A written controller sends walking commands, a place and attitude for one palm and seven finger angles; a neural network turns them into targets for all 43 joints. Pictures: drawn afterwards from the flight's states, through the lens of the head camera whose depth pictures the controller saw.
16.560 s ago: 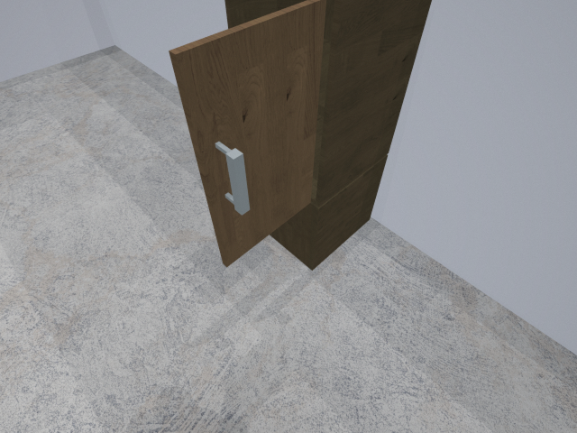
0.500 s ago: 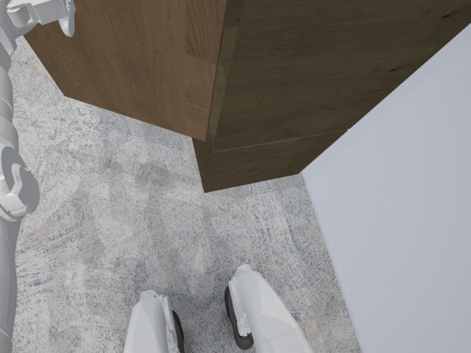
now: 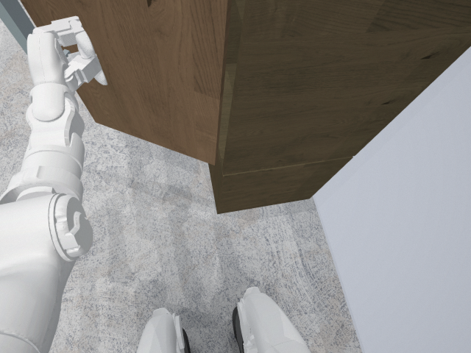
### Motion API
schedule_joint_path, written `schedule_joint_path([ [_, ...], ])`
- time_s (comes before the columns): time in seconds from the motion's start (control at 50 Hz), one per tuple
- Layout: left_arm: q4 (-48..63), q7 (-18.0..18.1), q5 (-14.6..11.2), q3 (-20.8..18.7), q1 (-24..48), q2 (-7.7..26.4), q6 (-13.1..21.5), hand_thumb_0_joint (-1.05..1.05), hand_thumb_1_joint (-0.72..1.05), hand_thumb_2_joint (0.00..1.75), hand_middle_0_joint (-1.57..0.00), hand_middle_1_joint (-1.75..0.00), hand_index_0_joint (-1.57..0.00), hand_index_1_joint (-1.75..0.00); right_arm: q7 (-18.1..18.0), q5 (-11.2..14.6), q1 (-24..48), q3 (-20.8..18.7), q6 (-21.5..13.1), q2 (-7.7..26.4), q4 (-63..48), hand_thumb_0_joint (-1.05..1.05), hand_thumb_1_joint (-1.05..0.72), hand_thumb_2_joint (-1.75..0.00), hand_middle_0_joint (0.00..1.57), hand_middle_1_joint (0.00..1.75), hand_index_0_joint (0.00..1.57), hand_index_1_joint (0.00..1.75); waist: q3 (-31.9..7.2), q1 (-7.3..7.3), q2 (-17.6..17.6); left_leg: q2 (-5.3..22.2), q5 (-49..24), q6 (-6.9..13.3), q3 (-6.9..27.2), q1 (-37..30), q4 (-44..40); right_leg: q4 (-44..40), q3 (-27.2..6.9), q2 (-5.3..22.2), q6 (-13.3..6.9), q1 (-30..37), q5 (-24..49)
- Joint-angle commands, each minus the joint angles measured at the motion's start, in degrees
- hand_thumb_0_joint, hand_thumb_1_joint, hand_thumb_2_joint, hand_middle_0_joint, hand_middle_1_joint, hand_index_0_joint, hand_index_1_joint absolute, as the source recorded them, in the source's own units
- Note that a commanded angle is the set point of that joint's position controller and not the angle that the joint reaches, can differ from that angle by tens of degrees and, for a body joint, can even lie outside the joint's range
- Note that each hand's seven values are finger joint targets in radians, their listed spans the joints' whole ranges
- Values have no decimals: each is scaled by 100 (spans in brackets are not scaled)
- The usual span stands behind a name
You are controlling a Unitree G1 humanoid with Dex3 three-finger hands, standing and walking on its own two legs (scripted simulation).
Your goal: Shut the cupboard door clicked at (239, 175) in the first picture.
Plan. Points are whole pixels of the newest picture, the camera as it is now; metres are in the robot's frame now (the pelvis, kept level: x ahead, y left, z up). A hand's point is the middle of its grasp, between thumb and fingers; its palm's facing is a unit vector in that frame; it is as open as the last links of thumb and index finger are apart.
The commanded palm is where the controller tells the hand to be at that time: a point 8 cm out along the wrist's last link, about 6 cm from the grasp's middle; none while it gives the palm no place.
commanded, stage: pull the fist back off the door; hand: left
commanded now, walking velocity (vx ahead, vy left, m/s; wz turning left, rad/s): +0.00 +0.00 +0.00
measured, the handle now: (37, 29) +0.66 +0.22 +0.07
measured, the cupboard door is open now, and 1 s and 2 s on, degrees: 59 59 59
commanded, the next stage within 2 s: draw the hand back to the body in 0.42 s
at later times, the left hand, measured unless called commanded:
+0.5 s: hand (98, 103) +0.49 +0.13 +0.08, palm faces +0.04 -1.00 -0.03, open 3.1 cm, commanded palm +0.47 +0.18 +0.08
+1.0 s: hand (24, 154) +0.38 +0.18 +0.15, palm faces +0.05 -1.00 -0.04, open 3.1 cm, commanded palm +0.34 +0.23 +0.15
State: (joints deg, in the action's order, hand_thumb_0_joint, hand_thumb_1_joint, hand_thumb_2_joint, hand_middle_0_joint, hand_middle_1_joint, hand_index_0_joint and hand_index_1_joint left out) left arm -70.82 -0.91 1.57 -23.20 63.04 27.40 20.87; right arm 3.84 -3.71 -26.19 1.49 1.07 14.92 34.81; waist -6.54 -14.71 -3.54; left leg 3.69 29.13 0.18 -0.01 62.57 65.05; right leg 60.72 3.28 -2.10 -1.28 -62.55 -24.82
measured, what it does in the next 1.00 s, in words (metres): rises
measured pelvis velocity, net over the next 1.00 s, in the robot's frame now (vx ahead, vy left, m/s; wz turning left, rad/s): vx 0.01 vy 0.00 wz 0.03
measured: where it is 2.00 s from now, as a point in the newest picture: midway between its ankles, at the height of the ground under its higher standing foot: outside the picture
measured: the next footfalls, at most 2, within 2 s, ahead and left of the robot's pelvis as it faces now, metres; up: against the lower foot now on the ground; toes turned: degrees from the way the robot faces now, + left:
none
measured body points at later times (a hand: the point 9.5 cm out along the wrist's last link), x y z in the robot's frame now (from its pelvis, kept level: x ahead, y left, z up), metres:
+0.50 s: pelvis +0.00 +0.01 +0.01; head +0.11 +0.01 +0.45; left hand +0.48 +0.18 +0.09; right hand +0.05 -0.25 -0.11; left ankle +0.00 +0.12 -0.65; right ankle +0.03 -0.11 -0.65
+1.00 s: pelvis +0.01 +0.00 +0.06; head +0.05 -0.01 +0.50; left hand +0.37 +0.23 +0.15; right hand +0.11 -0.25 -0.06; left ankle +0.00 +0.12 -0.65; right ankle +0.03 -0.11 -0.65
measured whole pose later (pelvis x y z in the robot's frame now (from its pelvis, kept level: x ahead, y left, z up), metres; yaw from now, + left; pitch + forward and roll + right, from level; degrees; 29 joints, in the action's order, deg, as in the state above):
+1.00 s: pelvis +0.01 +0.00 +0.06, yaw +2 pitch +10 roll -1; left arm -32.0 -8.0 -11.5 -11.0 19.1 14.4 18.6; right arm -1.7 2.3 -18.6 0.1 0.2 15.1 34.7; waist -5.3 -2.9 -2.6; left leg 1.5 23.3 0.3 -1.5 32.7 46.4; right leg 45.0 1.8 -0.4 -0.8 -33.9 -20.8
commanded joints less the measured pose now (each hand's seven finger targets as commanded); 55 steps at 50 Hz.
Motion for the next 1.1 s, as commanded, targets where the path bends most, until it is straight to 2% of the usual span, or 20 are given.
schedule_joint_path([
  [0.0,1089,-105,-211,-43,1733,1113,482,0,90,90,-130,-150,-130,-150,-88,83,-1075,-387,-5,956,-178,0,-90,-90,20,30,20,30,-2861,166,-39,-337,-1856,179,-22,-1254,-674,-795,-365,-31,74,2642,2292],
  [0.04,1176,-211,-331,213,1747,739,524,0,90,90,-130,-150,-130,-150,-113,113,-987,-404,-5,940,-166,0,-90,-90,20,30,20,30,-2705,119,-63,-344,-1785,175,-17,-1393,-710,-832,-339,-18,84,2448,2208],
  [0.12,1824,-288,-534,539,1990,287,810,0,90,90,-130,-150,-130,-150,-157,122,-838,-460,-29,915,-135,0,-90,-90,20,30,20,30,-2894,119,-323,-342,-1967,154,37,-2039,-736,-790,-271,-7,62,2190,2143],
  [0.16,1943,-262,-579,367,1770,433,932,0,90,90,-130,-150,-130,-150,-172,127,-763,-494,-30,946,-82,0,-90,-90,20,30,20,30,-3122,271,-380,-327,-2145,110,95,-2279,-742,-730,-246,0,44,2200,2189],
  [0.24,2040,-203,-569,783,1405,-158,993,0,90,90,-130,-150,-130,-150,-169,146,-595,-514,-15,873,-63,0,-90,-90,20,30,20,30,-2981,324,-386,-311,-2400,66,140,-2634,-817,-710,-133,7,44,2009,2228],
  [0.26,2055,-148,-569,589,1288,42,990,0,90,90,-130,-150,-130,-150,-183,148,-564,-523,4,903,-65,0,-90,-90,20,30,20,30,-2974,396,-286,-310,-2387,67,139,-2571,-828,-698,-140,11,35,2084,2229],
  [0.32,2186,-45,-555,697,1126,-152,1009,0,90,90,-130,-150,-130,-150,-202,168,-434,-517,16,868,-165,0,-90,-90,20,30,20,30,-2884,448,-230,-340,-2318,70,114,-2574,-894,-705,-139,12,33,2124,2167],
  [0.42,2116,127,-474,863,1537,-298,1157,0,90,90,-130,-150,-130,-150,-246,144,-275,-496,-34,853,-85,0,-90,-90,20,30,20,30,-2632,313,-100,-335,-2074,66,183,-2531,-913,-693,-124,33,36,1868,1913],
  [0.5,1700,150,-436,700,1343,-151,1106,0,90,90,-130,-150,-130,-150,-257,131,-207,-473,-37,866,-75,0,-90,-90,20,30,20,30,-2576,368,98,-363,-1826,68,143,-2217,-925,-711,-170,58,48,2006,1795],
  [0.52,1591,143,-435,596,1243,-58,1097,0,90,90,-130,-150,-130,-150,-267,128,-249,-470,-36,881,-93,0,-90,-90,20,30,20,30,-2571,398,168,-374,-1862,78,147,-2175,-938,-695,-168,48,36,2070,1844],
  [0.54,1740,112,-437,424,906,118,1093,0,90,90,-130,-150,-130,-150,-262,145,-214,-470,-25,887,-187,0,-90,-90,20,30,20,30,-2832,610,71,-378,-1940,54,133,-2249,-1006,-677,-176,57,17,2286,1904],
  [0.58,2306,12,-519,434,503,103,1076,0,90,90,-130,-150,-130,-150,-254,193,-126,-471,2,836,-370,0,-90,-90,20,30,20,30,-3255,823,-108,-388,-2273,41,47,-2599,-1116,-734,-202,51,6,2727,2245],
  [0.62,2675,-110,-672,351,-255,169,937,0,90,90,-130,-150,-130,-150,-277,271,-108,-470,29,831,-543,0,-90,-90,20,30,20,30,-3280,982,164,-378,-2462,56,13,-2673,-1289,-866,-197,13,3,3195,2510],
  [0.7,3731,-291,-948,548,-966,-21,587,0,90,90,-130,-150,-130,-150,-374,440,88,-471,37,762,-719,0,-90,-90,20,30,20,30,-2734,1033,493,-379,-2159,116,-122,-2681,-1723,-1332,-222,-6,51,3787,2598],
  [0.78,4518,-406,-1157,861,-1388,-320,460,0,90,90,-130,-150,-130,-150,-496,524,320,-454,-124,730,-683,0,-90,-90,20,30,20,30,-2108,982,464,-359,-1813,134,-126,-3063,-2097,-1730,-180,1,72,3754,2198],
  [0.82,4758,-485,-1195,973,-1649,-354,407,0,90,90,-130,-150,-130,-150,-553,555,464,-430,-213,715,-669,0,-90,-90,20,30,20,30,-1777,1014,171,-376,-1606,137,-151,-3218,-2262,-1923,-198,22,56,3736,1916],
  [0.96,5332,-822,-1477,945,-2773,-301,-37,0,90,90,-124,-144,-124,-144,-662,645,1034,-332,-446,681,-775,0,-90,-90,20,30,20,30,-1198,1238,269,-386,-1385,137,-115,-3510,-2770,-2361,-212,120,59,4096,1578],
  [1.02,6037,-933,-1594,757,-3297,-116,-157,0,90,90,-116,-135,-116,-135,-704,664,1233,-323,-563,664,-911,0,-90,-90,20,30,20,30,-1412,1414,196,-384,-1817,140,-82,-3854,-2880,-2362,-184,132,18,4517,2000],
  [1.04,6431,-403,-921,1129,-3624,58,-375,0,90,90,-113,-132,-113,-132,-810,659,1545,-346,-427,491,-986,0,-90,-90,20,30,20,30,-1473,1515,273,-422,-1939,161,-156,-4193,-3142,-2671,-396,291,13,4823,1939],
  [1.08,6925,68,-781,1273,-4052,-205,-725,0,90,90,-108,-126,-108,-126,-918,643,1687,-306,-373,477,-1022,0,-90,-90,20,30,20,30,-1077,1457,245,-366,-2026,154,-141,-4450,-3393,-2912,-320,302,37,4886,1997],
])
